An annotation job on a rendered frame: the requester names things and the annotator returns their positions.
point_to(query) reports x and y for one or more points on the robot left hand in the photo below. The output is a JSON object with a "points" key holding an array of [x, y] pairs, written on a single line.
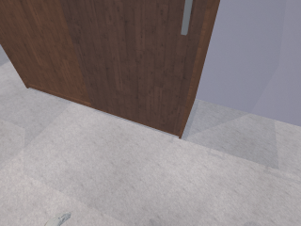
{"points": [[58, 219]]}

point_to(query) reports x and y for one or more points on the wardrobe door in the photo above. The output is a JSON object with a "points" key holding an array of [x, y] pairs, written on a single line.
{"points": [[134, 60], [37, 35]]}

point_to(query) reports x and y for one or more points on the handle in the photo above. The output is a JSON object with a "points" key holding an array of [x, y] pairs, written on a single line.
{"points": [[186, 16]]}

